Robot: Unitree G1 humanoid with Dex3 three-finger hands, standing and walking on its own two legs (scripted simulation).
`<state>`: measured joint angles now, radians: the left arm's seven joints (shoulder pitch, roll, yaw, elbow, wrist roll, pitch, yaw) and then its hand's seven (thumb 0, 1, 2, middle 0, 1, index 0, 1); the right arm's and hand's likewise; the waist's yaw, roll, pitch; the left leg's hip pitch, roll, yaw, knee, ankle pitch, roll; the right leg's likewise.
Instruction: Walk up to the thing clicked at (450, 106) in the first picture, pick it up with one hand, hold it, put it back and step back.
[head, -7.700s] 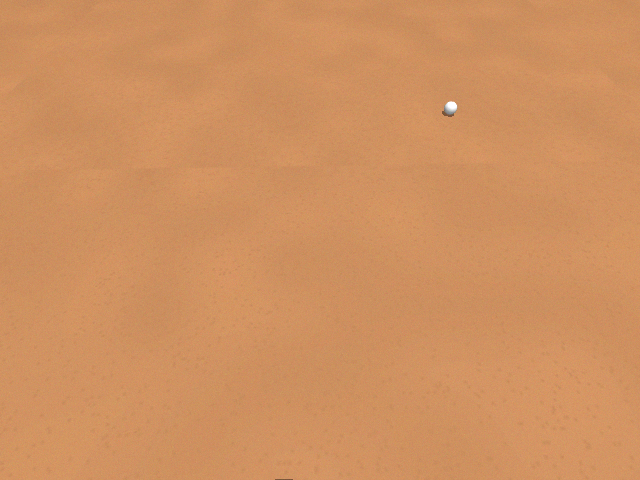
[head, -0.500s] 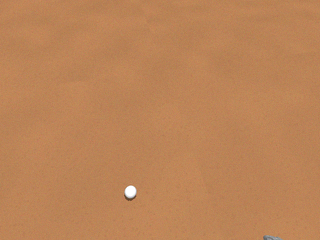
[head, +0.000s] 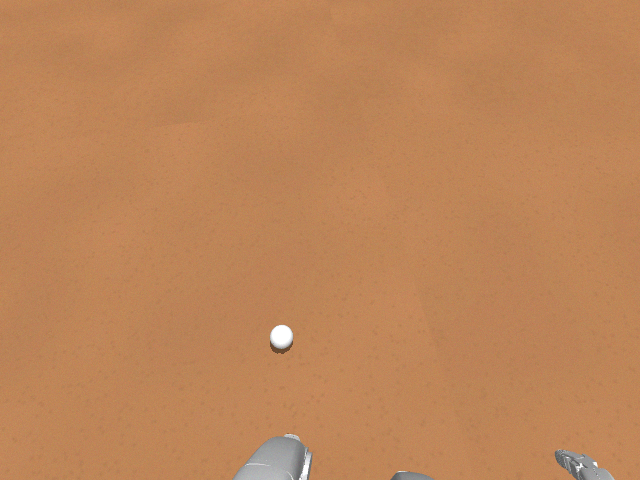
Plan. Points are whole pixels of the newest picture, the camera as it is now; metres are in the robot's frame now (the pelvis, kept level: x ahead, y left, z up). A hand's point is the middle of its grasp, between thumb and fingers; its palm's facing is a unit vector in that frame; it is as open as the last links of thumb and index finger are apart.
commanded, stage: walk up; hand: left
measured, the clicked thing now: (281, 336) +0.54 +0.20 -0.72
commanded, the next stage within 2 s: stand in 1.30 s
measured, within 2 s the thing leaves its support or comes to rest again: neither
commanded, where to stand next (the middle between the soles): +0.15 +0.02 m, yaw -4 degrees
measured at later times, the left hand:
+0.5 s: hand out of the picture +0.12 +0.27 -0.12, palm faces +0.01 -0.90 -0.43, open 7.4 cm
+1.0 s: hand out of the picture +0.09 +0.28 -0.14, palm faces -0.04 -0.94 -0.35, open 7.4 cm
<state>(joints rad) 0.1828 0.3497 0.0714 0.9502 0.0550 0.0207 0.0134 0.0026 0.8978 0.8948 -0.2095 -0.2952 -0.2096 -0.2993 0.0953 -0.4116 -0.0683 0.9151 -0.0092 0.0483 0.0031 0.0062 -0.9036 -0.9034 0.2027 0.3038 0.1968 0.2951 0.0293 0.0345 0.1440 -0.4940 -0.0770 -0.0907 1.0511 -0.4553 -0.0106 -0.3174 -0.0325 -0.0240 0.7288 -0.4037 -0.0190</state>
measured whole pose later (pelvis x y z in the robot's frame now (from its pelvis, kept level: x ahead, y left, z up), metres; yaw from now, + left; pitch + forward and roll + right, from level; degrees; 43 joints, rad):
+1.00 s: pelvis +0.02 +0.02 +0.01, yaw -1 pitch -2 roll +0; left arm 0.14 0.36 0.02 1.05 0.01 0.00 -0.01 0.00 0.90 0.90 -0.21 -0.29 -0.21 -0.30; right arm 0.12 -0.37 -0.02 1.02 -0.01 -0.02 0.00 0.01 -0.90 -0.90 0.20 0.30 0.20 0.30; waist 0.00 -0.01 0.10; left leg -0.20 0.03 0.04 0.57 -0.33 -0.01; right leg -0.25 0.00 0.04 0.59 -0.31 0.01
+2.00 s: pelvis +0.01 +0.02 +0.03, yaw +0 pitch -2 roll +0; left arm 0.10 0.35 0.01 1.16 0.01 -0.02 0.00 0.00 0.90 0.90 -0.21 -0.30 -0.21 -0.30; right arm 0.10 -0.35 -0.01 1.16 -0.01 -0.01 0.01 0.01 -0.90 -0.90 0.20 0.30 0.20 0.30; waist 0.00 0.00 0.04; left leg -0.09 0.03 0.02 0.31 -0.18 -0.03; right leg -0.13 0.00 0.03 0.32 -0.16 0.01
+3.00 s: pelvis +0.03 +0.02 +0.03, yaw +0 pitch -1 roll +0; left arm 0.10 0.35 0.00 1.14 0.01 -0.02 0.00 0.00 0.90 0.90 -0.21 -0.29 -0.21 -0.30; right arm 0.10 -0.35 0.00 1.14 -0.01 -0.01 0.01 0.01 -0.90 -0.90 0.20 0.30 0.20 0.30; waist 0.00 0.01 0.05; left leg -0.08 0.03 0.01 0.30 -0.20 -0.02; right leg -0.11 -0.01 0.01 0.31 -0.18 0.01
